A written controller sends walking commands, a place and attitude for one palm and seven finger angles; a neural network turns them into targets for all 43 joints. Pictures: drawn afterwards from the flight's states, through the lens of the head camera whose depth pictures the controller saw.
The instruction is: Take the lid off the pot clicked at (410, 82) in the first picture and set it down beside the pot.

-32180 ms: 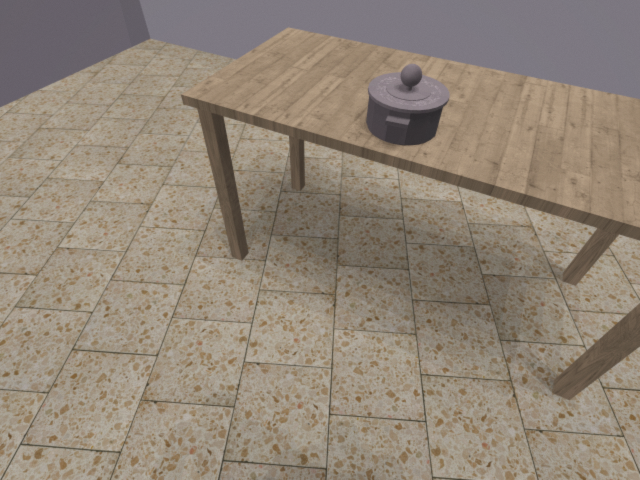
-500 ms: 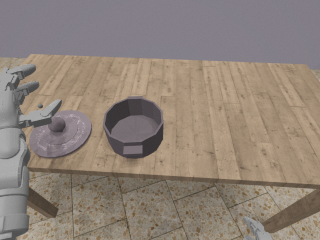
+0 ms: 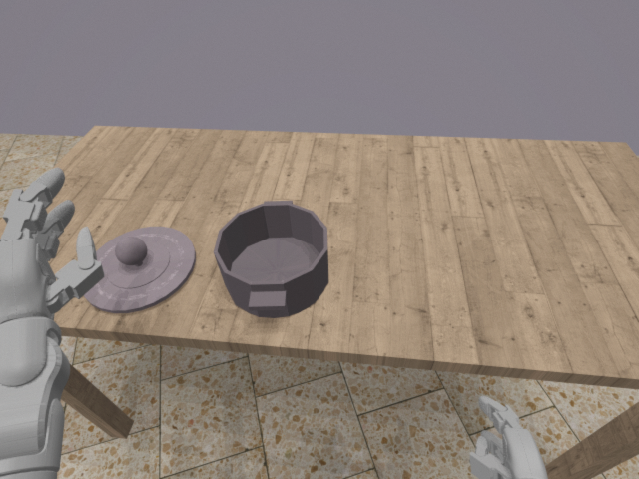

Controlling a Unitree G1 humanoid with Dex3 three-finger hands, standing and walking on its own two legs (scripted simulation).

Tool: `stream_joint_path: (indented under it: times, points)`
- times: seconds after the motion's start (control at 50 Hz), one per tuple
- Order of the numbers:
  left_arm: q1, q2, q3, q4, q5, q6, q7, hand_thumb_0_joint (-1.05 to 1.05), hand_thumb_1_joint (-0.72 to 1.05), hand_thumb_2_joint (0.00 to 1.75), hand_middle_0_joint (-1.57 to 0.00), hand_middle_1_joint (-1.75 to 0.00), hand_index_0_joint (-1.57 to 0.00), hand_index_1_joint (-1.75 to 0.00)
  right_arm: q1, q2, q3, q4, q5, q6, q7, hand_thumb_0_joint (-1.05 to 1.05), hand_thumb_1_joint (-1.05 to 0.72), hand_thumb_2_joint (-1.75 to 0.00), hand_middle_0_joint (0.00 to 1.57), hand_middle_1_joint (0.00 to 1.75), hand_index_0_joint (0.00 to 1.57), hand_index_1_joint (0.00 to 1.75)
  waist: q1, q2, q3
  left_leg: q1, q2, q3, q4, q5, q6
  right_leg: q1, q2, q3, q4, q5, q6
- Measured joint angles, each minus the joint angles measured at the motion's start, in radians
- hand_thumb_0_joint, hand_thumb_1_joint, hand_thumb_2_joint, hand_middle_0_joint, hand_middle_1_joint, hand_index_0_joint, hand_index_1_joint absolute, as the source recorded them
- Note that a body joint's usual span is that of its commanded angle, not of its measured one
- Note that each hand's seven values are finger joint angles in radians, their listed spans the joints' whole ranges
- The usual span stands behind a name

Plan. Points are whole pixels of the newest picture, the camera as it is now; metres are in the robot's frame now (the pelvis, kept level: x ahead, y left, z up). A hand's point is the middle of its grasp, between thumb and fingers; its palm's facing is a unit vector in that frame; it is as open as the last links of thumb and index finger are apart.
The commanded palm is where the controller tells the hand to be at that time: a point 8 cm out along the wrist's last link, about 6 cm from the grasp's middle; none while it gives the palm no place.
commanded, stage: draw the hand back to the body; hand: left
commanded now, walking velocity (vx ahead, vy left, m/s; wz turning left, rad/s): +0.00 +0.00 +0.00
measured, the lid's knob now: (131, 251) +0.44 +0.38 +0.00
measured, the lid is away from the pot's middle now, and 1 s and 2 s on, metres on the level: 0.25 0.25 0.25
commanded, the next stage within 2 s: step back with the hand held close in 0.82 s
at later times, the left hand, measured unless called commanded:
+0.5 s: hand (65, 333) +0.20 +0.27 +0.16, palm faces +0.40 -0.86 -0.32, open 7.4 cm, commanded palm +0.14 +0.30 +0.17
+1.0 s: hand (32, 350) +0.18 +0.29 +0.16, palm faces +0.41 -0.83 -0.37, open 7.4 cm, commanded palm +0.12 +0.31 +0.17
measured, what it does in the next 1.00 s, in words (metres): stands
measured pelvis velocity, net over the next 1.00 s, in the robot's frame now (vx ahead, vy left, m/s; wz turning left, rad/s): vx -0.01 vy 0.03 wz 0.00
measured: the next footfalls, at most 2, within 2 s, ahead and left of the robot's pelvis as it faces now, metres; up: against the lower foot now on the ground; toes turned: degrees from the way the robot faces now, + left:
right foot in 1.98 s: -0.16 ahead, -0.09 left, +0.00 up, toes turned -4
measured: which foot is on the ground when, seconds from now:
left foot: down 0.00-1.00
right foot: down 0.00-1.00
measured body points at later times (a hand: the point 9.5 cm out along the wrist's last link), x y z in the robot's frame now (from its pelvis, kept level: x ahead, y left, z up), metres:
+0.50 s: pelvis -0.01 +0.02 +0.00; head -0.03 +0.01 +0.45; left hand +0.18 +0.31 +0.18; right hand +0.18 -0.20 -0.08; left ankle -0.02 +0.12 -0.74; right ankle -0.01 -0.10 -0.74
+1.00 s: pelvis -0.01 +0.03 +0.00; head -0.02 +0.03 +0.45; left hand +0.15 +0.33 +0.18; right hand +0.19 -0.17 -0.07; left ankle -0.02 +0.12 -0.74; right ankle -0.01 -0.10 -0.74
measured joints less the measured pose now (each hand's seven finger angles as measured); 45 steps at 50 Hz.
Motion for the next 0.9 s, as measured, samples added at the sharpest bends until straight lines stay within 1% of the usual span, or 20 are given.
stream_joint_path:
  times: [0.04,0.08,0.14,0.22,0.3,0.36,0.44,0.5,0.58,0.7,0.82,0.9]
  points:
    - [0.024,-0.006,-0.006,-0.029,0.001,-0.007,0.000,0.01,0.78,0.87,-0.22,-0.36,-0.22,-0.37,-0.001,0.002,0.002,0.004,-0.005,-0.006,-0.002,0.01,-0.91,-0.90,0.20,0.30,0.20,0.30,0.002,0.002,0.000,0.003,-0.002,0.000,-0.002,0.003,0.001,0.002,-0.002,0.000,0.000,0.002,0.001]
    - [0.042,0.000,-0.001,-0.039,0.000,-0.016,-0.001,0.01,0.82,0.88,-0.22,-0.35,-0.22,-0.35,-0.002,0.009,0.005,0.008,-0.008,-0.004,-0.004,0.01,-0.91,-0.90,0.20,0.30,0.20,0.30,0.002,-0.001,-0.001,0.004,-0.003,0.001,-0.004,0.006,0.002,0.002,-0.003,0.001,0.001,0.003,0.002]
    - [0.067,0.004,0.007,-0.050,-0.003,-0.014,0.000,0.01,0.85,0.89,-0.21,-0.32,-0.21,-0.33,0.000,0.016,0.007,0.008,-0.007,0.000,-0.005,0.01,-0.91,-0.90,0.20,0.30,0.20,0.30,0.002,-0.007,0.001,0.004,-0.003,0.001,-0.002,0.008,0.002,0.003,-0.003,0.000,-0.001,0.007,0.003]
    - [0.123,-0.021,-0.014,-0.113,-0.001,-0.011,0.002,0.02,0.88,0.89,-0.21,-0.31,-0.21,-0.31,0.010,0.013,0.005,0.005,-0.011,-0.013,-0.003,0.01,-0.90,-0.90,0.20,0.30,0.20,0.30,0.006,-0.006,0.006,0.007,-0.006,0.004,-0.001,0.010,0.006,0.008,-0.006,0.004,-0.006,0.013,0.006]
    - [0.190,-0.016,-0.018,-0.165,0.002,-0.025,-0.001,0.02,0.89,0.90,-0.21,-0.30,-0.21,-0.31,0.014,0.016,0.003,0.011,-0.019,-0.017,-0.005,0.01,-0.90,-0.90,0.20,0.30,0.20,0.30,0.003,-0.009,0.000,0.010,-0.009,0.009,-0.001,0.009,0.011,0.010,-0.009,0.008,-0.006,0.014,0.011]
    - [0.226,-0.011,-0.012,-0.191,0.003,-0.022,0.000,0.02,0.89,0.90,-0.21,-0.30,-0.21,-0.30,0.019,0.018,0.001,0.010,-0.019,-0.017,-0.004,0.01,-0.90,-0.90,0.20,0.30,0.20,0.30,0.004,-0.013,-0.001,0.011,-0.011,0.010,0.003,0.008,0.013,0.013,-0.011,0.010,-0.007,0.015,0.014]
    - [0.285,-0.030,-0.033,-0.256,0.008,-0.023,0.002,0.02,0.89,0.90,-0.21,-0.30,-0.20,-0.30,0.024,0.014,-0.001,0.003,-0.021,-0.030,0.000,0.01,-0.90,-0.90,0.20,0.30,0.20,0.30,0.007,-0.012,-0.002,0.010,-0.016,0.013,0.009,0.005,0.019,0.015,-0.016,0.012,-0.005,0.016,0.020]
    - [0.336,-0.029,-0.043,-0.289,0.010,-0.028,-0.003,0.02,0.89,0.90,-0.21,-0.30,-0.20,-0.30,0.022,0.018,-0.001,0.000,-0.025,-0.029,0.000,0.01,-0.90,-0.90,0.20,0.30,0.20,0.30,0.007,-0.014,-0.006,0.008,-0.020,0.015,0.011,0.004,0.024,0.012,-0.021,0.014,-0.003,0.015,0.025]
    - [0.389,-0.018,-0.038,-0.342,0.016,-0.022,-0.001,0.02,0.89,0.90,-0.21,-0.30,-0.21,-0.30,0.025,0.027,-0.001,-0.007,-0.028,-0.034,0.001,0.01,-0.90,-0.90,0.20,0.30,0.20,0.30,0.013,-0.021,-0.007,0.005,-0.023,0.016,0.019,0.000,0.028,0.012,-0.023,0.015,-0.001,0.014,0.029]
    - [0.472,-0.035,-0.059,-0.414,0.024,-0.025,0.002,0.02,0.89,0.90,-0.21,-0.30,-0.20,-0.30,0.025,0.032,0.002,-0.018,-0.031,-0.041,0.005,0.01,-0.90,-0.90,0.20,0.30,0.20,0.30,0.019,-0.017,-0.017,-0.001,-0.031,0.017,0.030,-0.008,0.036,0.008,-0.031,0.016,0.006,0.008,0.037]
    - [0.470,-0.025,-0.053,-0.421,0.030,-0.009,0.011,0.02,0.89,0.90,-0.21,-0.30,-0.21,-0.30,0.022,0.042,0.010,-0.020,-0.034,-0.041,-0.003,0.01,-0.90,-0.90,0.20,0.30,0.20,0.30,0.031,-0.024,-0.011,-0.006,-0.034,0.014,0.040,-0.013,0.040,0.008,-0.034,0.012,0.009,0.005,0.040]
    - [0.477,-0.036,-0.059,-0.436,0.033,-0.006,0.014,0.02,0.89,0.90,-0.21,-0.30,-0.20,-0.30,0.022,0.042,0.013,-0.023,-0.037,-0.045,0.002,0.01,-0.90,-0.90,0.20,0.30,0.20,0.30,0.029,-0.023,-0.016,-0.008,-0.037,0.015,0.043,-0.016,0.043,0.006,-0.037,0.014,0.011,0.002,0.044]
